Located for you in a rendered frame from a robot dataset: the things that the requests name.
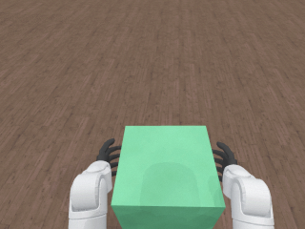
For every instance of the robot left forearm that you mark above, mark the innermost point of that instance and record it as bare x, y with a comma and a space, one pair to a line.
89, 197

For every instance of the robot right forearm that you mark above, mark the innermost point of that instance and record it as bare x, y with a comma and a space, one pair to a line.
251, 201

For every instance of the robot right hand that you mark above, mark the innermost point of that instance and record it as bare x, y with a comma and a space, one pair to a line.
228, 158

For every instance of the robot left hand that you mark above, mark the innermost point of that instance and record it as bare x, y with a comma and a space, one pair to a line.
104, 154

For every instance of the carton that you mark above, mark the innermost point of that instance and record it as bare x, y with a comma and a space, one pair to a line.
167, 179

